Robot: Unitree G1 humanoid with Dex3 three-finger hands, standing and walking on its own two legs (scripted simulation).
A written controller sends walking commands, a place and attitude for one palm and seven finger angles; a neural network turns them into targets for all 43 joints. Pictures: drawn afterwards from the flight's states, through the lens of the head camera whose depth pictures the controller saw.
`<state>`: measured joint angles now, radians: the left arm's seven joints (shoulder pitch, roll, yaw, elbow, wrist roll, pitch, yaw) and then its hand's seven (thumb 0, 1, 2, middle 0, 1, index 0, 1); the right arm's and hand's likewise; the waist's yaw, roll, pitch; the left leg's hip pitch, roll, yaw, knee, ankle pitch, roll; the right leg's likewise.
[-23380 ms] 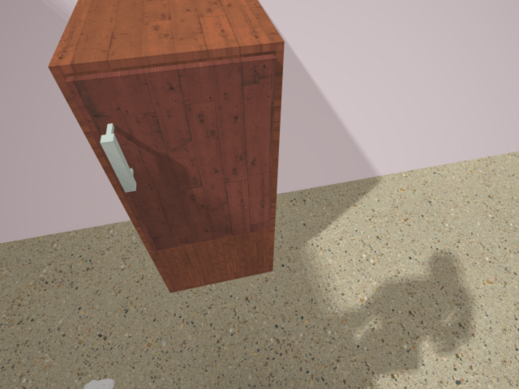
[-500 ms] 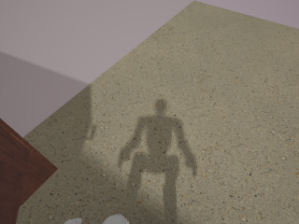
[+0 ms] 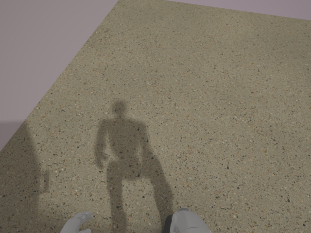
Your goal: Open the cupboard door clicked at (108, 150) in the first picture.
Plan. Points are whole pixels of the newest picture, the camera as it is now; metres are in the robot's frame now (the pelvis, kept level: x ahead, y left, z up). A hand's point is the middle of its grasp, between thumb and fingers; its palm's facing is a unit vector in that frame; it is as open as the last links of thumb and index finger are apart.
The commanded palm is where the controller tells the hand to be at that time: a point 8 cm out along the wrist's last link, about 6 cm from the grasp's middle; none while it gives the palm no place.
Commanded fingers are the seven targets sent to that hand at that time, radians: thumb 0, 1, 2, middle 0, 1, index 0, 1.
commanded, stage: walk to a spot facing it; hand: left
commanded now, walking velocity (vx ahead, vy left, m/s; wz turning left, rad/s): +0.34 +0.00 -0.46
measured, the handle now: out of the picture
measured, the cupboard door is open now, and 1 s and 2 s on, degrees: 46 46 46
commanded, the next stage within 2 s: turn to face it in 0.86 s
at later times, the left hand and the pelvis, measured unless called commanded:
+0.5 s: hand (118, 208) +0.20 +0.11 -0.15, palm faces -0.04 -0.98 -0.20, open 7.3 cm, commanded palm none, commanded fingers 0.00 0.90 0.90 -0.20 -0.30 -0.20 -0.30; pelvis +0.23 -0.06 +0.01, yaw -10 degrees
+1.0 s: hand (138, 103) +0.61 +0.08 -0.16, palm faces -0.32 -0.93 -0.17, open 7.4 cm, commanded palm none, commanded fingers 0.00 0.90 0.90 -0.20 -0.30 -0.20 -0.30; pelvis +0.47 -0.07 +0.02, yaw -22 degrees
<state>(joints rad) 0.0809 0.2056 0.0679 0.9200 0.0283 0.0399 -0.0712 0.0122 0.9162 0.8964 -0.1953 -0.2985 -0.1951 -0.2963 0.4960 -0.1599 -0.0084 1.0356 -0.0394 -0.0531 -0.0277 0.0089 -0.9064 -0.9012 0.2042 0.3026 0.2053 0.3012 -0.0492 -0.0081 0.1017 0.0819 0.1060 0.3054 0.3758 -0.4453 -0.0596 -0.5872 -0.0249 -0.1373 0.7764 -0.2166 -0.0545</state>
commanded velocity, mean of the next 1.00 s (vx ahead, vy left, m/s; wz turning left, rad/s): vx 0.29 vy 0.00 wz -0.25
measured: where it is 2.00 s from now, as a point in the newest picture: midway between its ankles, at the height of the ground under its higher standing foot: (175, 168)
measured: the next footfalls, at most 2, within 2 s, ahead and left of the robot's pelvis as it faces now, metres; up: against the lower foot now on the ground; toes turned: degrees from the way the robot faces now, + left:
right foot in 0.06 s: +0.17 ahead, -0.08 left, +0.00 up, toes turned -8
left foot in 0.68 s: +0.47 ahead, +0.00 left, +0.00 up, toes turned -9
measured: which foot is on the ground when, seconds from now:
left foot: down 0.00-0.06, up 0.08-0.66, down 0.68-1.00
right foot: up 0.00-0.04, down 0.06-0.68, up 0.70-1.00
